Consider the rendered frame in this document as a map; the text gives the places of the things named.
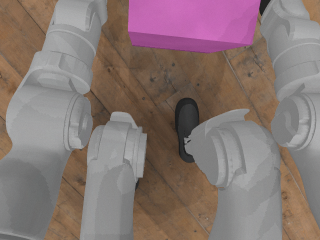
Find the right robot upper arm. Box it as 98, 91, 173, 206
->
270, 92, 320, 229

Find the left robot upper arm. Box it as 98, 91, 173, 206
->
0, 84, 93, 240

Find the right robot forearm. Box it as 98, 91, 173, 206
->
259, 0, 320, 102

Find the carton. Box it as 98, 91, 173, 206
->
128, 0, 261, 54

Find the robot right hand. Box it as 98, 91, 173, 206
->
259, 0, 271, 16

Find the right robot foot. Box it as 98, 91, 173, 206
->
175, 97, 199, 163

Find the right robot shin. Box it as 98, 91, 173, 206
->
184, 108, 281, 174

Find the left robot forearm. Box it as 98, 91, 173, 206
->
6, 0, 108, 137

